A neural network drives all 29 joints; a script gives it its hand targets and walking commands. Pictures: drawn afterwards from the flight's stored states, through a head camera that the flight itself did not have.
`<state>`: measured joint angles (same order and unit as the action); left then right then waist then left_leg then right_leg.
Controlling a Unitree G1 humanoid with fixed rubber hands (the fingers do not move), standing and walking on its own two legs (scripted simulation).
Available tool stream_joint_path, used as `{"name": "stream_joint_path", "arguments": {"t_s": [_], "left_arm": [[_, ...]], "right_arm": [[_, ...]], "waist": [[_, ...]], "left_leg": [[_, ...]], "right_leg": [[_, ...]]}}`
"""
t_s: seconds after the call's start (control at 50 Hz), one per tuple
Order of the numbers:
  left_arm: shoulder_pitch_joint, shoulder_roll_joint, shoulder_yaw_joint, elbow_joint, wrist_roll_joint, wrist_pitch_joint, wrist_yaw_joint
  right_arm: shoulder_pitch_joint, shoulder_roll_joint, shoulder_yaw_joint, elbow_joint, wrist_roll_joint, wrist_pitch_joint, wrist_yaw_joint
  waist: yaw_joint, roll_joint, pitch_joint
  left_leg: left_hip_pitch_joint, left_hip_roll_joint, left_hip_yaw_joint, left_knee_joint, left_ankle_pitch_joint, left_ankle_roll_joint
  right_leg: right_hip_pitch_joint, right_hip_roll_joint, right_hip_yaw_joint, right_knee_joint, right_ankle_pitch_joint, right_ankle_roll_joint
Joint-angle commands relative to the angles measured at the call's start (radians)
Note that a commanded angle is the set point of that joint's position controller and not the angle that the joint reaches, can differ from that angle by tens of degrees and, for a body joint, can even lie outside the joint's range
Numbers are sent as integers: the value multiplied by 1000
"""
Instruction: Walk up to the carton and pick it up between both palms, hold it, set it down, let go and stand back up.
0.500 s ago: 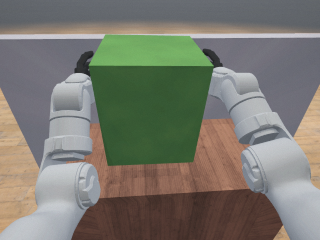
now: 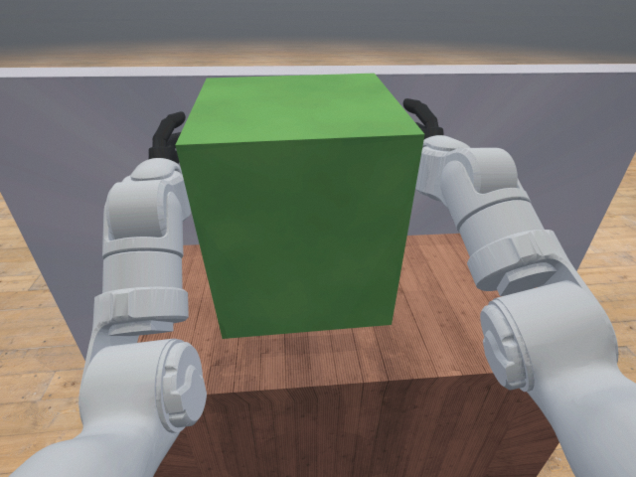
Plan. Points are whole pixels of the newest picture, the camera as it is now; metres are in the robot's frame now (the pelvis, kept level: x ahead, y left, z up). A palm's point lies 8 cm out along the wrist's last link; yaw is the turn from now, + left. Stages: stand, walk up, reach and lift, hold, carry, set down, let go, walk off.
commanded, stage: hold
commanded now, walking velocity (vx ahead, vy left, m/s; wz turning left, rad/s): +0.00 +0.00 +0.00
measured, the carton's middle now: (300, 202) +0.37 +0.01 +0.25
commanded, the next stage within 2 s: none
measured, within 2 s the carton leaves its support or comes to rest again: neither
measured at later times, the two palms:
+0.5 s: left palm (163, 170) +0.37 +0.16 +0.30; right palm (425, 153) +0.37 -0.14 +0.31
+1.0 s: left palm (161, 169) +0.37 +0.16 +0.30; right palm (421, 158) +0.37 -0.14 +0.30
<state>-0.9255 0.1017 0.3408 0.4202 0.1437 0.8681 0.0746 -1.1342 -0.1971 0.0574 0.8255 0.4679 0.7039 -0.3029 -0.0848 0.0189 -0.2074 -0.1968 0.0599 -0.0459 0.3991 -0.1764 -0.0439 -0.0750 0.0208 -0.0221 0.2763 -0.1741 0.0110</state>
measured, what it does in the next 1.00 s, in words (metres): stands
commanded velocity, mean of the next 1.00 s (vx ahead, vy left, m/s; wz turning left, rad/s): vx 0.00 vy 0.00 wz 0.00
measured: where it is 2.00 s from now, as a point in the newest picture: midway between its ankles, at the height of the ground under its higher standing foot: outside the picture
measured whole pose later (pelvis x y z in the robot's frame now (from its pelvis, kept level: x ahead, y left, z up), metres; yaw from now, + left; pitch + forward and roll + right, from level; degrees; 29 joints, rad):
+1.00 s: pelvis +0.00 +0.00 +0.00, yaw +0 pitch -1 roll -2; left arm -0.97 0.13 0.33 0.50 0.14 0.85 0.07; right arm -1.15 -0.19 0.07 0.88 0.47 0.68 -0.30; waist -0.07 0.02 -0.22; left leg -0.20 0.06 -0.05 0.39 -0.17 -0.04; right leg -0.08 0.02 -0.02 0.28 -0.17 0.01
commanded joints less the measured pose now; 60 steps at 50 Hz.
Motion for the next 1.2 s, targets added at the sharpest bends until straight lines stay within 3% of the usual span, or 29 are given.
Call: {"name": "stream_joint_path", "arguments": {"t_s": [0.0, 0.3, 0.42, 0.44, 0.46, 0.48, 0.5, 0.54, 0.56, 0.58, 0.6, 0.66, 0.68, 0.7, 0.72, 0.76, 0.78, 0.8, 0.82, 0.84, 0.9, 0.92, 0.94, 0.96, 0.98, 1.04, 1.06, 1.1, 1.18], "left_arm": [[-903, -598, -378, -147, -184, -76, -147], [-917, -589, -344, -87, -170, -92, -161], [-923, -602, -360, -105, -189, -96, -155], [-976, -600, -415, -191, -208, -108, -151], [-992, -591, -405, -209, -207, -108, -146], [-947, -584, -384, -143, -195, -97, -144], [-945, -587, -397, -148, -208, -103, -148], [-928, -620, -425, -135, -207, -101, -145], [-914, -614, -394, -124, -187, -100, -145], [-905, -607, -385, -137, -175, -96, -147], [-903, -593, -360, -128, -168, -92, -150], [-897, -589, -362, -124, -173, -94, -147], [-900, -600, -390, -138, -183, -95, -150], [-917, -608, -403, -135, -195, -92, -151], [-927, -624, -418, -142, -207, -94, -150], [-959, -638, -423, -126, -223, -101, -145], [-945, -635, -428, -142, -223, -104, -140], [-912, -614, -387, -117, -204, -100, -139], [-910, -588, -367, -148, -191, -104, -139], [-861, -578, -348, -88, -175, -91, -143], [-883, -586, -357, -89, -179, -84, -150], [-886, -595, -365, -94, -184, -89, -153], [-904, -593, -371, -96, -184, -91, -151], [-934, -590, -369, -66, -179, -92, -152], [-919, -598, -363, -72, -177, -93, -154], [-956, -607, -413, -178, -219, -110, -150], [-944, -597, -401, -143, -207, -100, -150], [-893, -585, -366, -107, -179, -86, -163], [-901, -606, -408, -181, -205, -91, -153]], "right_arm": [[-798, 664, 152, -324, 172, -41, 143], [-814, 647, 120, -264, 166, -56, 148], [-817, 650, 124, -284, 168, -59, 148], [-761, 679, 137, -266, 176, -54, 149], [-763, 684, 152, -280, 188, -52, 153], [-776, 672, 153, -287, 182, -50, 157], [-776, 686, 153, -311, 173, -56, 153], [-773, 670, 144, -313, 169, -63, 154], [-775, 668, 148, -294, 165, -63, 155], [-735, 665, 145, -262, 165, -56, 154], [-772, 676, 163, -291, 169, -59, 154], [-796, 692, 171, -317, 170, -62, 155], [-761, 681, 163, -309, 168, -59, 152], [-805, 678, 166, -348, 173, -67, 150], [-801, 678, 150, -340, 172, -66, 149], [-837, 688, 140, -355, 156, -74, 157], [-799, 682, 135, -325, 156, -70, 160], [-821, 696, 166, -355, 162, -72, 161], [-789, 710, 197, -345, 175, -64, 156], [-801, 683, 196, -350, 181, -63, 151], [-822, 678, 183, -341, 178, -63, 150], [-795, 692, 162, -318, 163, -61, 150], [-815, 693, 163, -323, 162, -67, 153], [-790, 671, 124, -249, 141, -57, 150], [-795, 681, 134, -270, 141, -60, 153], [-800, 702, 160, -346, 177, -63, 142], [-788, 670, 143, -312, 176, -54, 141], [-759, 653, 144, -279, 169, -45, 142], [-799, 672, 175, -391, 189, -59, 143]], "waist": [[-4, 39, -360], [-5, 38, -340], [-10, 45, -359], [-35, 82, -409], [-17, 83, -418], [-6, 62, -383], [-18, 46, -397], [-29, 93, -356], [-6, 80, -326], [-13, 79, -308], [17, 39, -338], [22, 1, -326], [-10, 30, -328], [1, 52, -361], [-19, 74, -352], [-8, 74, -369], [-21, 70, -363], [17, 22, -367], [28, -2, -393], [32, 9, -358], [27, 12, -341], [7, 0, -318], [15, 4, -323], [-16, 31, -276], [5, 26, -295], [-11, 57, -425], [-25, 74, -369], [-14, 54, -318], [-6, 70, -410]], "left_leg": [[200, -101, 11, -4, 227, -31], [182, -102, 11, -14, 215, -31], [187, -100, 10, -10, 222, -34], [218, -95, -3, 3, 262, -46], [224, -95, -4, 12, 290, -46], [218, -100, -1, 6, 253, -38], [213, -102, -3, 6, 241, -28], [223, -93, -8, 4, 249, -39], [208, -93, -4, 1, 257, -34], [213, -89, -4, -8, 254, -33], [203, -94, 3, -12, 244, -22], [218, -93, 3, -12, 259, -13], [231, -90, 1, -6, 274, -24], [220, -94, 3, 1, 260, -26], [216, -94, 0, -1, 241, -30], [184, -92, 6, -7, 198, -27], [199, -87, -2, -7, 224, -31], [200, -94, 2, 2, 249, -17], [215, -101, 4, 7, 275, -8], [209, -103, 0, 8, 279, -9], [198, -100, 5, -3, 245, -11], [196, -95, 5, -14, 217, -9], [196, -94, 4, -17, 196, -7], [185, -94, 7, -32, 143, -11], [178, -93, 10, -32, 146, -6], [217, -96, -1, 8, 262, -29], [214, -97, -2, 10, 277, -38], [198, -96, 0, -11, 232, -28], [234, -101, -6, 21, 332, -39]], "right_leg": [[10, 76, 22, -21, 224, 62], [1, 73, 23, -30, 198, 58], [-1, 75, 21, -28, 199, 57], [13, 69, 21, -6, 233, 48], [15, 73, 15, 0, 233, 46], [2, 66, 24, -17, 203, 48], [4, 60, 26, -18, 217, 57], [-22, 66, 22, -20, 209, 43], [-23, 66, 21, -21, 200, 43], [-14, 65, 23, -24, 200, 42], [7, 67, 24, -26, 178, 47], [-6, 75, 22, -30, 196, 51], [-13, 72, 25, -29, 223, 49], [-13, 67, 28, -31, 195, 45], [-24, 67, 31, -34, 179, 43], [-31, 68, 27, -27, 137, 38], [-32, 71, 25, -22, 161, 36], [-12, 69, 23, -21, 192, 47], [28, 66, 29, -11, 249, 61], [21, 61, 31, -15, 274, 61], [-3, 64, 31, -31, 196, 53], [-18, 65, 30, -38, 171, 53], [-34, 66, 26, -40, 140, 49], [-60, 58, 32, -54, 94, 45], [-42, 57, 35, -47, 96, 45], [14, 64, 31, -9, 255, 50], [4, 65, 27, -12, 255, 47], [8, 61, 30, -24, 220, 51], [42, 71, 24, -9, 287, 50]]}}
